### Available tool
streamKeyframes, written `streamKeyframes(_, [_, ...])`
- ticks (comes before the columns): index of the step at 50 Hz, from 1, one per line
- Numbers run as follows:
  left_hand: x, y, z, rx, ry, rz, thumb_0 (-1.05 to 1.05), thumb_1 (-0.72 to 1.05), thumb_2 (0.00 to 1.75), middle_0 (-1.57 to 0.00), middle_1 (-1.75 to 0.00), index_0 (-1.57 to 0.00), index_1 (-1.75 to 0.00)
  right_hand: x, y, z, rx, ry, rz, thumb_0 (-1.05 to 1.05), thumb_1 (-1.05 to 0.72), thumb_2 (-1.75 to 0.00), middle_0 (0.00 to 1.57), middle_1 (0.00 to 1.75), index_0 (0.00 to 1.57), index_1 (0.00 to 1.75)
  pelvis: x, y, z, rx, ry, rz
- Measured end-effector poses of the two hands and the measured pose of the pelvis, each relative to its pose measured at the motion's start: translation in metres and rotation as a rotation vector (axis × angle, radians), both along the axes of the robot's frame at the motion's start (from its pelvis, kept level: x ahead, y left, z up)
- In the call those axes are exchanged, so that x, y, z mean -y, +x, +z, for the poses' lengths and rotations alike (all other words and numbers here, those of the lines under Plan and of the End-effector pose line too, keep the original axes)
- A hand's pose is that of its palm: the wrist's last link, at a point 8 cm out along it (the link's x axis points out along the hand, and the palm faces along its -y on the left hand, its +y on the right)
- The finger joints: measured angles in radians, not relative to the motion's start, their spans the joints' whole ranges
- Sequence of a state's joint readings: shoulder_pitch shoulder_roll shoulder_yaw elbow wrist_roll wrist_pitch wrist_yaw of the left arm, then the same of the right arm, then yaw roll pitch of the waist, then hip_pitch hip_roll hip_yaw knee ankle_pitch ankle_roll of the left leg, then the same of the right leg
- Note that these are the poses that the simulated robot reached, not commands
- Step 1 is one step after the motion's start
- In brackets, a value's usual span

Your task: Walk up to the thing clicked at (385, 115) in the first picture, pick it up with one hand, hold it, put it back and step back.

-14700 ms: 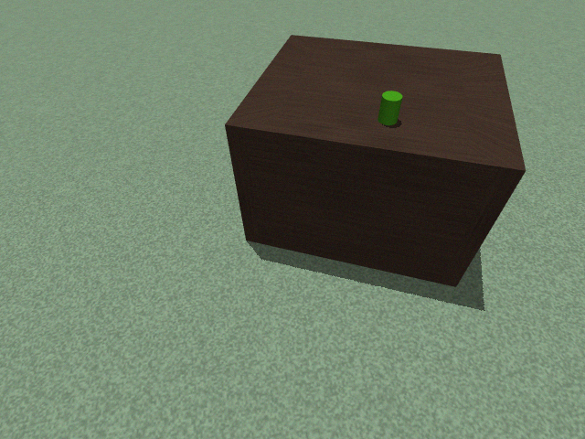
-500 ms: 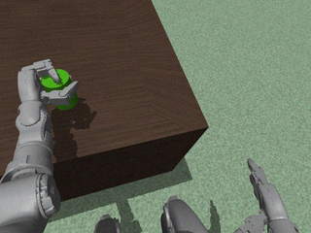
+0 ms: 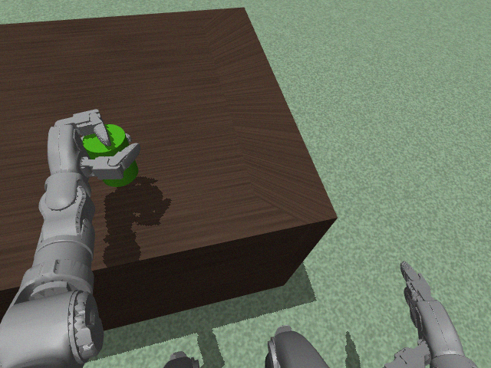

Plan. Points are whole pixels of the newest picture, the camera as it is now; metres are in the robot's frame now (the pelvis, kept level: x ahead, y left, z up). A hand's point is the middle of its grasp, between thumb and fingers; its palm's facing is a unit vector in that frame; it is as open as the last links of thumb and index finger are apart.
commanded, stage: lift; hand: left
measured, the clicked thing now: (112, 156) +0.49 +0.16 +0.03
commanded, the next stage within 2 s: hold in 1.16 s
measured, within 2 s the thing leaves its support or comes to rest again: neither
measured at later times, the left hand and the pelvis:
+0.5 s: hand (82, 156) +0.42 +0.17 +0.13, palm faces +0.09 -1.00 -0.02, open 5.3 cm; pelvis +0.01 +0.00 +0.03, yaw +0 degrees
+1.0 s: hand (63, 177) +0.36 +0.17 +0.18, palm faces +0.10 -0.99 -0.01, open 5.3 cm; pelvis +0.00 +0.00 +0.05, yaw +0 degrees
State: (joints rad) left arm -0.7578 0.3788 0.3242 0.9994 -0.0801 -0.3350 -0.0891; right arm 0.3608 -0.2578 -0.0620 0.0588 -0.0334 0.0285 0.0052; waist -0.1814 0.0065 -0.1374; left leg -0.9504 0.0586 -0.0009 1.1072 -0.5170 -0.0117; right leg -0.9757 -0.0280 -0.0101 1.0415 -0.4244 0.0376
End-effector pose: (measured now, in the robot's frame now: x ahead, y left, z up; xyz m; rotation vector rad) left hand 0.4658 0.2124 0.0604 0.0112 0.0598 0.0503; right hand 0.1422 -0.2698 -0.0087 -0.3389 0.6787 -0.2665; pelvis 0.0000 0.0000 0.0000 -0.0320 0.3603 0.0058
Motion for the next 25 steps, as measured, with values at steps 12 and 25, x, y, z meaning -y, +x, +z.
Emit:
streamKeyframes(12, [-0.001,-0.031,0.039,0.037,0.009,0.008,0.0,-0.16,1.03,-0.79,-1.04,-1.4,-1.46,-0.003,0.005,0.007,0.015,0.046,-0.025,-0.01,0.53,-0.05,0.05,0.05,0.06,0.05,-0.003,0.007,0.018,0.078,0.007,-0.002])
streamKeyframes(25, [-0.007,-0.075,0.072,0.046,0.007,0.035,0.0,-0.16,1.03,-0.79,-1.03,-1.41,-1.47,-0.007,0.012,0.007,0.024,0.095,-0.051,-0.01,0.53,-0.05,0.05,0.05,0.06,0.05,-0.004,0.011,0.034,0.172,0.018,0.0])
